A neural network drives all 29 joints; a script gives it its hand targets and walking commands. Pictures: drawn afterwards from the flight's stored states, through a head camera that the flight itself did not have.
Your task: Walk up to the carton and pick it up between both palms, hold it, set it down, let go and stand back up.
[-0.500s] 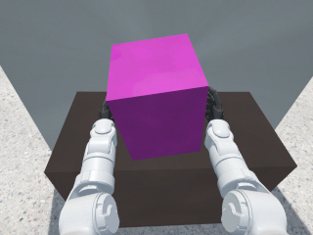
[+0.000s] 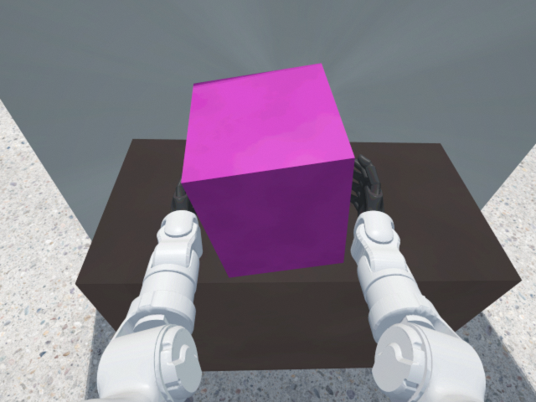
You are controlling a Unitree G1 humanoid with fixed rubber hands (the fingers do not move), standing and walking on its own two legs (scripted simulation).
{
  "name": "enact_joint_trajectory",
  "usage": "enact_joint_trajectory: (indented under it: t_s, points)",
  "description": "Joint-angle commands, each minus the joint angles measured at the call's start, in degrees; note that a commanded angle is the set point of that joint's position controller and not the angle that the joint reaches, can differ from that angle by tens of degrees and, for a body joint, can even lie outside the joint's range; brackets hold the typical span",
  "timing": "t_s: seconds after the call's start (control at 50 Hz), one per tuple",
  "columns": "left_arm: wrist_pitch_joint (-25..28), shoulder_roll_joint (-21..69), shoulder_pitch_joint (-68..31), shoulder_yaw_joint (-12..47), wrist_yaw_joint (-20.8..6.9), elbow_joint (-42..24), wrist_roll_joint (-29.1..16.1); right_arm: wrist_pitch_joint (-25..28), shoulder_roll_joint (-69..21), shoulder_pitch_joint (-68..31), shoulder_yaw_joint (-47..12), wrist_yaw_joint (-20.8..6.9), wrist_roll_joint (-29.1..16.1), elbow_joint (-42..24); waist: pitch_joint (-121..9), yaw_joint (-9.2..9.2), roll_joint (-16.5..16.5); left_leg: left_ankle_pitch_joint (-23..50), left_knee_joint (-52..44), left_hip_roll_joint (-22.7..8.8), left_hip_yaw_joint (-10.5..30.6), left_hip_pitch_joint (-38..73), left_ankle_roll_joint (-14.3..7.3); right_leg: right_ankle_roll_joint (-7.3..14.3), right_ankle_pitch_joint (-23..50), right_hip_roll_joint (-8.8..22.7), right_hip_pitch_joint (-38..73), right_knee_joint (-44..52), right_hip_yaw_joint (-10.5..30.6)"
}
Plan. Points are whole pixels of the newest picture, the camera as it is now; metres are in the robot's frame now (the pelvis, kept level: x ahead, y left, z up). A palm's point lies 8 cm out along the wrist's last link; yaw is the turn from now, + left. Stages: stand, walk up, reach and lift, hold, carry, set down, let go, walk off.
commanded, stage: set down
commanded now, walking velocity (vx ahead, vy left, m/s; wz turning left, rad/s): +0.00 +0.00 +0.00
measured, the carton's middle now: (272, 177) +0.45 +0.07 +0.10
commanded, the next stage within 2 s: none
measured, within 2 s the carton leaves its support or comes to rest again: rests again in 0.78 s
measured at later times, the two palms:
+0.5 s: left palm (193, 222) +0.40 +0.20 +0.02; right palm (361, 217) +0.43 -0.09 +0.04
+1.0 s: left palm (200, 235) +0.40 +0.19 -0.02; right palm (360, 240) +0.43 -0.10 -0.02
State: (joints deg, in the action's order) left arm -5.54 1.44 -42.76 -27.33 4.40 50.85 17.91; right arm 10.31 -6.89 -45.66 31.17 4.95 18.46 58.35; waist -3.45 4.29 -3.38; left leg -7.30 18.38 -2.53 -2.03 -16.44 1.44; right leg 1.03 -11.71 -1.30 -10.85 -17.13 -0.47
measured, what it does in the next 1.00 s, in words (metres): stands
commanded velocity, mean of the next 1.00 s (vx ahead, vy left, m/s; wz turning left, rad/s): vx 0.00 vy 0.00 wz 0.00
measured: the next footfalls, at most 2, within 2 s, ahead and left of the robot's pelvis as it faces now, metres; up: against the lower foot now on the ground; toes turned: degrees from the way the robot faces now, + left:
none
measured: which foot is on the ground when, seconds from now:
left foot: down 0.00-1.00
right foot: down 0.00-1.00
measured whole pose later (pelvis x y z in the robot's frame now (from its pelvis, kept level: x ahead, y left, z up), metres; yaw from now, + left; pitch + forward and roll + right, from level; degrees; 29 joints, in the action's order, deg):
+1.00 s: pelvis +0.00 +0.00 -0.02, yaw -3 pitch +27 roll +0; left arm 25.2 -5.7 -48.7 -21.2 5.2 80.4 0.3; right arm 24.3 0.1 -50.1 21.6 6.4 18.6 74.7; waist -14.0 6.0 0.8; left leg -9.5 27.9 -3.9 -5.6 -45.2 1.0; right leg 1.2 -14.7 -0.8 -42.5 -30.3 -1.2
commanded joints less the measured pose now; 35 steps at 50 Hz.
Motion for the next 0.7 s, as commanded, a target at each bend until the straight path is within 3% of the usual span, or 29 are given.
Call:
enact_joint_trajectory:
  t_s: [0.0, 0.18, 0.46, 0.68]
  points:
    - [7.68, 29.66, -51.35, 17.99, -7.43, -9.42, -1.46, 3.64, -28.49, -40.74, -16.77, -9.50, 3.40, -3.23, -42.72, 0.68, 6.43, 29.76, 4.25, 1.45, -6.44, 20.65, 2.31, -3.67, 28.23, 0.24, 6.36, -1.68, -5.32]
    - [11.14, 27.92, -50.88, 15.44, -7.24, -5.18, -1.29, 4.63, -29.84, -40.08, -16.50, -9.66, 5.55, -1.88, -44.94, 1.92, 4.66, 29.22, 4.13, 1.39, -6.89, 15.81, 1.32, -4.51, 33.00, 0.85, 7.53, -3.99, -4.80]
    - [18.45, 27.88, -51.40, 15.93, -6.20, -0.30, -2.85, 8.33, -31.25, -36.97, -15.31, -9.18, 9.25, 3.67, -52.57, 1.85, 5.41, 38.18, 8.61, -0.12, -6.21, 17.62, 1.61, -3.71, 33.97, 0.89, -3.66, -5.22, -4.93]
    - [26.65, 24.92, -48.97, 15.29, -5.89, 8.68, -4.75, 13.25, -32.48, -35.50, -18.58, -8.51, 10.13, 10.07, -58.57, 3.61, 3.86, 34.80, 10.58, -0.46, -5.93, 4.81, 0.48, -4.82, 43.02, 1.82, -3.10, -11.88, -3.62]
